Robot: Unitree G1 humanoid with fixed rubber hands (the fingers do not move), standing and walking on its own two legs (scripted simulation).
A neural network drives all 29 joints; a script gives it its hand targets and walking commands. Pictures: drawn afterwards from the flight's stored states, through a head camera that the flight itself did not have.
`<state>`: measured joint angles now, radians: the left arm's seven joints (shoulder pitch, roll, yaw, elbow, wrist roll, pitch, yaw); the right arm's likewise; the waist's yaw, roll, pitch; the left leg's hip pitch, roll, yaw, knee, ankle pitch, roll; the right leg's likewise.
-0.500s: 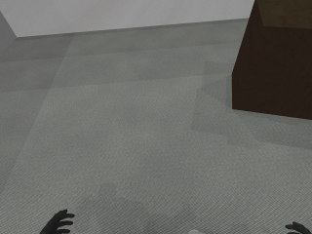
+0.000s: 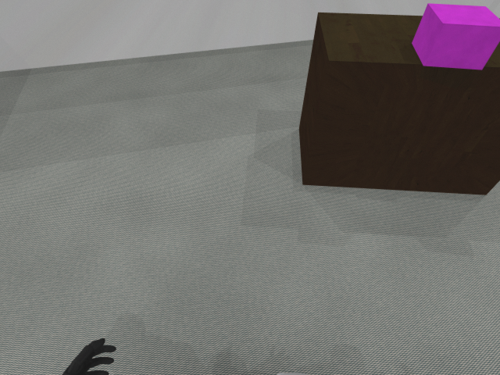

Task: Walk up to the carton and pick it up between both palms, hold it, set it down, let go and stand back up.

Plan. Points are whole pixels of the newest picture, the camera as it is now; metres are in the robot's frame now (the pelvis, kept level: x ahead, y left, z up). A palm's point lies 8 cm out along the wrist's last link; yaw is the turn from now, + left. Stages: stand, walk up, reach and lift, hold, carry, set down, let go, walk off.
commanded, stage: walk up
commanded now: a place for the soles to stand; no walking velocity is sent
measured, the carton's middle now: (454, 36) +1.25 -0.70 +0.02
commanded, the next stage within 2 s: none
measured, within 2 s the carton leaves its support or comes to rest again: neither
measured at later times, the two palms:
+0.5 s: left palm (163, 328) +0.23 +0.19 -0.10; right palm out of the picture +0.18 -0.47 -0.06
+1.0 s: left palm (246, 239) +0.42 +0.04 -0.09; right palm out of the picture +0.25 -0.59 -0.09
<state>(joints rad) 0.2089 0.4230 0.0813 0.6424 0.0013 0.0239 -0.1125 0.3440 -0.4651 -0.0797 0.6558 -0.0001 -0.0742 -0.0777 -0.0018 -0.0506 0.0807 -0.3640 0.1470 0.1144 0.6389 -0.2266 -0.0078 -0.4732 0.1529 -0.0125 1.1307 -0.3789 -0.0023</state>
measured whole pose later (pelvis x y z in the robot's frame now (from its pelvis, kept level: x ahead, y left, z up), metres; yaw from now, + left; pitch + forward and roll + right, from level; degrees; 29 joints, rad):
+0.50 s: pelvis +0.13 -0.12 -0.01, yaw -7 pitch -1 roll -2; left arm 0.38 0.43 0.08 0.67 0.00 -0.03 -0.08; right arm 0.32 -0.47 -0.08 0.67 0.00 -0.06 -0.06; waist 0.00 0.00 0.04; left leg -0.49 0.10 0.04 0.85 -0.44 -0.01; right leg -0.17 0.13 -0.02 0.67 -0.49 -0.09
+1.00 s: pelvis +0.24 -0.24 -0.03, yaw -11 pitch -3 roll +3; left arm 0.23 0.43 0.08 0.67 0.00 -0.02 -0.10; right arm 0.36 -0.47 -0.07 0.67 0.00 -0.09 -0.06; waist 0.00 -0.05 0.09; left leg -0.42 0.08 -0.03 1.23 -0.49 -0.01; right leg -0.54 -0.05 -0.04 0.91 -0.31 -0.03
